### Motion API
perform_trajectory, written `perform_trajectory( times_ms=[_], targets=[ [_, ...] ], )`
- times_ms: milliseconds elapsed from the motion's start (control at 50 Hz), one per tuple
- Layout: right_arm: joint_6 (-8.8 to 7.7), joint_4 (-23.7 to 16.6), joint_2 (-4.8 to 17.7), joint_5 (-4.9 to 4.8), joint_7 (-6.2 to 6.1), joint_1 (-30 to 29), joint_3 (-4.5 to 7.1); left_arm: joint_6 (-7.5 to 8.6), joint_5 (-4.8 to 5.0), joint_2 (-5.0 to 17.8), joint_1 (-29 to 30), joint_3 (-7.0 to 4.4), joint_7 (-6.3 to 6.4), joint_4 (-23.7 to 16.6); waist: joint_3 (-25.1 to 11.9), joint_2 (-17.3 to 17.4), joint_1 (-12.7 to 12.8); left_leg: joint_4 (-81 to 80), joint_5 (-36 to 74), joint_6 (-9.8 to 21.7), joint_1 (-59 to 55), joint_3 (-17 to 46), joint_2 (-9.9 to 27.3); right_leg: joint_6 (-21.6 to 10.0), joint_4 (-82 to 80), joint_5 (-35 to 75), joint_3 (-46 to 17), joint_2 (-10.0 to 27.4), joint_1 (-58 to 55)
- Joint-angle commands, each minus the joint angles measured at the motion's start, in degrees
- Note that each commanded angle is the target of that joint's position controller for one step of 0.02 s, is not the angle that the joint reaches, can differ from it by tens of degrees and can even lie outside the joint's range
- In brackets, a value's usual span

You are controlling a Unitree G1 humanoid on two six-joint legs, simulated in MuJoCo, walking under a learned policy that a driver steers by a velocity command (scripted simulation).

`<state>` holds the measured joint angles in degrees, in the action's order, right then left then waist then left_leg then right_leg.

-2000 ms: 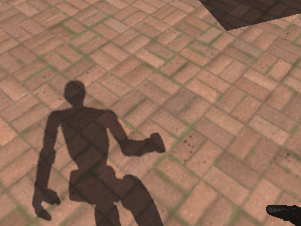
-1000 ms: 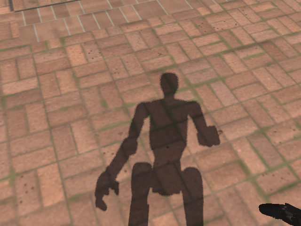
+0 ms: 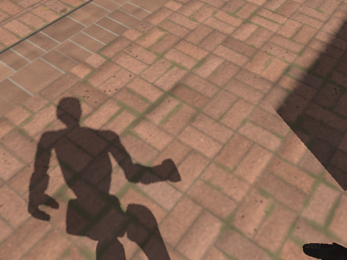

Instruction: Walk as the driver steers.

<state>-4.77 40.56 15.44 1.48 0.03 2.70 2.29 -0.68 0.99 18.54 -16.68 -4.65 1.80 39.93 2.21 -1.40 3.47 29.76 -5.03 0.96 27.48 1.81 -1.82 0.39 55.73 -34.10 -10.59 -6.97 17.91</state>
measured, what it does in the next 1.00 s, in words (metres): steps on the spot, turning right: right foot, then left foot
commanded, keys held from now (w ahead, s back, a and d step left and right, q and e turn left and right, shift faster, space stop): e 0.98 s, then w+e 0.02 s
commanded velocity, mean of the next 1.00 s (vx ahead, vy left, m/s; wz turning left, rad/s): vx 0.03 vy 0.00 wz -0.60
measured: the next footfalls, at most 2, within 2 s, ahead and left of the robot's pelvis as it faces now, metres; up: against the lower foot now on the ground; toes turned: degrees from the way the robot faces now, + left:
right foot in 0.40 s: +0.06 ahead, -0.13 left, +0.00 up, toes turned -16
left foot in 0.84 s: +0.16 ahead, +0.07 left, +0.00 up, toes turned -34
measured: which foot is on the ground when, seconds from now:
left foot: down 0.00-0.40, up 0.42-0.82, down 0.84-1.00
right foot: up 0.00-0.38, down 0.40-0.84, up 0.86-1.00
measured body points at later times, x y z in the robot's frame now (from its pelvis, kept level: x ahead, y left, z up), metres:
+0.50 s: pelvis +0.04 -0.03 +0.01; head +0.07 -0.07 +0.46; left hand +0.26 +0.21 -0.06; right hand +0.11 -0.35 -0.10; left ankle +0.09 +0.11 -0.66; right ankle +0.02 -0.12 -0.72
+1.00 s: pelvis +0.06 +0.00 +0.02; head +0.10 -0.01 +0.47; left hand +0.36 +0.16 -0.08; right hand +0.02 -0.32 -0.07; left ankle +0.13 +0.10 -0.72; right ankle -0.03 -0.10 -0.64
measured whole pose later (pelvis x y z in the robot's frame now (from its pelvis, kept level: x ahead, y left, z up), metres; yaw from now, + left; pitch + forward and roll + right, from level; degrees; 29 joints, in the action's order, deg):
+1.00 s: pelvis +0.06 +0.00 +0.02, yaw -36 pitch +1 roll +0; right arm 0.1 43.0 15.6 0.5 -1.3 7.5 3.8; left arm -3.7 1.2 21.2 -12.0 -6.0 1.4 35.0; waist 2.6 -2.9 -0.1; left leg 25.5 -13.8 0.7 13.2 -1.4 0.5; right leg 4.1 64.7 -25.1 -5.7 -3.3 29.8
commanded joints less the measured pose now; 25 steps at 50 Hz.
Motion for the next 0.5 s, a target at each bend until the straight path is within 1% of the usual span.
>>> perform_trajectory(
  times_ms=[20,40,60,80,100,120,160,200,240,300,320,340,360,380,400,420,440,460,480,500],
  targets=[
    [1.85,-3.69,6.38,-0.38,-0.75,4.30,1.82,-1.48,0.61,9.33,-4.11,-2.18,0.55,-3.34,-13.17,6.93,-3.55,-8.43,8.50,11.06,-27.55,21.77,21.13,3.79,18.10,2.34,3.18,6.26,18.75],
    [2.50,-3.87,5.87,-0.30,-0.86,2.08,1.45,-2.52,0.35,9.12,-2.20,-2.41,0.90,-3.90,-9.41,6.74,-3.22,-10.18,5.04,10.56,-21.54,17.59,18.76,4.33,17.25,4.40,3.87,7.55,17.77],
    [2.90,-3.51,6.86,0.09,-1.08,0.71,1.65,-3.12,0.35,7.71,-2.12,-2.19,0.85,-4.41,-6.94,8.34,-2.26,-12.25,3.59,10.45,-15.99,13.62,16.77,4.53,15.93,6.46,5.26,8.08,15.02],
    [2.98,-3.18,7.35,0.41,-1.28,0.47,1.89,-3.35,0.32,6.09,-2.59,-1.88,0.83,-4.69,-5.89,9.60,-1.99,-13.83,3.38,10.52,-13.14,9.97,15.14,4.51,13.69,8.01,6.83,8.08,12.73],
    [2.99,-2.77,7.27,0.43,-1.43,0.63,2.01,-3.29,0.28,4.80,-2.78,-1.60,0.85,-4.95,-5.97,10.09,-2.05,-14.46,4.46,11.15,-13.18,7.88,14.80,4.53,11.31,8.65,7.77,8.11,12.00],
    [2.99,-2.37,7.36,0.28,-1.59,1.13,2.15,-3.15,0.13,4.21,-2.16,-1.42,0.86,-5.35,-6.52,9.84,-2.45,-14.71,6.04,12.08,-14.30,6.96,15.57,4.55,9.19,9.15,8.09,8.55,11.99],
    [3.11,-1.74,8.10,-0.16,-1.85,1.56,2.55,-2.93,-0.26,3.68,-0.02,-1.11,0.61,-6.45,-7.94,8.89,-3.21,-14.82,7.86,13.51,-16.89,5.99,17.74,4.39,4.72,10.74,7.97,10.16,11.90],
    [3.50,-1.54,9.03,-0.41,-1.86,0.80,2.95,-2.88,-0.35,3.53,1.49,-0.88,0.12,-7.16,-8.64,8.53,-3.54,-15.17,6.77,13.76,-17.05,4.14,18.61,3.90,0.14,12.76,8.62,11.10,9.65],
    [3.96,-1.34,9.99,-0.57,-1.60,0.02,3.33,-2.98,-0.28,3.74,2.33,-0.82,-0.45,-7.58,-8.18,8.99,-3.61,-15.60,4.85,13.39,-15.88,1.97,18.82,3.14,-4.11,13.95,10.00,11.15,6.56],
    [4.47,-0.42,11.10,-1.15,-1.00,0.65,3.79,-3.17,-0.25,4.43,3.52,-1.00,-1.24,-8.22,-7.32,9.25,-4.05,-14.61,3.63,12.57,-17.05,0.34,19.78,1.68,-10.27,13.84,11.92,10.59,3.94],
    [4.63,-0.08,11.46,-1.49,-0.86,0.74,3.90,-3.20,-0.26,4.51,3.56,-1.09,-1.54,-8.36,-7.23,9.23,-3.79,-13.61,3.83,11.95,-17.75,-0.07,20.10,0.96,-13.22,14.16,12.43,10.33,2.81],
    [4.83,0.22,11.74,-1.99,-0.80,0.36,3.99,-3.20,-0.29,4.40,2.73,-1.23,-1.85,-8.15,-7.32,9.04,-2.84,-11.88,3.87,10.77,-17.93,-1.00,19.95,-0.01,-17.78,16.20,13.25,9.78,0.59],
    [5.06,0.63,11.60,-2.57,-0.84,0.23,4.01,-3.14,-0.38,4.41,1.05,-1.46,-2.05,-7.44,-7.51,8.69,-1.73,-9.29,2.71,8.88,-16.99,-2.58,19.16,-1.36,-23.54,19.93,14.43,8.59,-3.00],
    [5.27,1.79,10.15,-2.81,-0.81,2.50,3.78,-3.10,-0.65,5.68,-0.70,-2.09,-1.87,-6.72,-7.34,6.71,-1.50,-5.02,-1.05,5.46,-14.15,-4.86,17.25,-3.28,-28.50,23.81,13.00,7.86,-7.60],
    [5.44,2.20,7.06,-1.85,-0.51,4.42,3.10,-2.99,-0.69,10.30,-2.14,-3.41,-1.11,-6.93,-6.09,-4.75,-2.40,7.62,-11.23,-0.25,-5.29,-10.53,11.67,-7.35,-35.37,35.55,0.08,16.01,-13.31],
    [5.17,-0.93,6.18,0.29,-0.58,2.22,2.66,-2.75,-1.15,16.08,-0.58,-4.21,-0.51,-9.02,-3.78,-17.58,-3.20,21.23,-31.54,-5.56,10.75,-10.90,2.40,-17.69,-36.59,46.29,-18.91,28.51,-15.51],
    [4.84,-1.95,8.32,0.04,-1.05,-3.03,3.46,-1.33,-2.84,13.96,-1.69,-3.77,-0.84,-9.05,-6.60,-11.22,0.96,31.96,-32.69,-5.11,11.15,-1.27,1.92,-20.93,-37.78,44.00,-19.01,28.65,-11.90],
    [4.94,-1.82,8.70,-1.28,-1.15,-2.46,3.80,-0.16,-2.92,12.43,0.91,-3.18,-0.90,-8.71,-6.05,-9.01,-1.20,34.72,-27.55,-4.08,11.68,0.88,2.98,-18.20,-37.80,41.05,-13.88,25.50,-11.22],
    [5.11,-0.42,8.85,-1.52,-1.48,-0.33,4.11,0.34,-1.83,10.88,4.60,-2.91,-0.76,-9.07,-5.51,-6.46,-3.07,34.25,-22.69,-3.72,11.79,1.48,3.62,-14.75,-37.03,38.79,-10.12,22.35,-10.93],
    [5.22,0.33,9.48,-0.94,-1.88,0.35,4.37,0.37,-0.91,9.17,6.60,-2.28,-0.52,-9.42,-5.78,-6.01,-3.58,33.71,-19.90,-3.95,11.60,1.71,3.84,-13.06,-36.48,40.06,-8.57,21.17,-11.00]
  ],
)
Over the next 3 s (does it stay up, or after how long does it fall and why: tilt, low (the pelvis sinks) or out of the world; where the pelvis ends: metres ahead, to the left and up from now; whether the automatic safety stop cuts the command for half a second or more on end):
stays up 0.83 -0.51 0.02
